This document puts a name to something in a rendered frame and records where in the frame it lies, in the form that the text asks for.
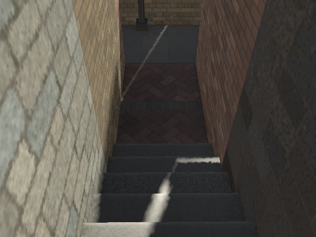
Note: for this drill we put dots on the stairs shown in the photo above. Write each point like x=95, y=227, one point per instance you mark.
x=166, y=190

